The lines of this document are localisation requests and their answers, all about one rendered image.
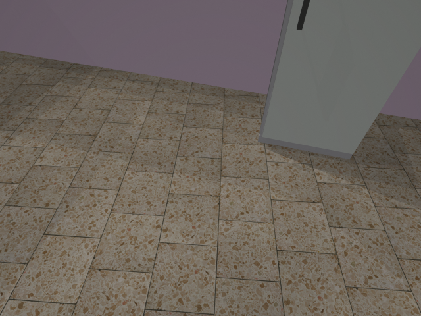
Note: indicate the fridge door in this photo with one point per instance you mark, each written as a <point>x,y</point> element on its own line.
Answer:
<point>336,74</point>

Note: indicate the handle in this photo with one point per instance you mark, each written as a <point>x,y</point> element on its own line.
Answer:
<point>303,14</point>

